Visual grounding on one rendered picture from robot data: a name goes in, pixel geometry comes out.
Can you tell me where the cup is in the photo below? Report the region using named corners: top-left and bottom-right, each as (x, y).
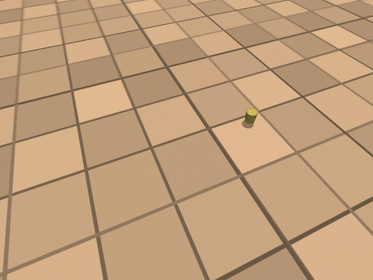
top-left (245, 108), bottom-right (258, 124)

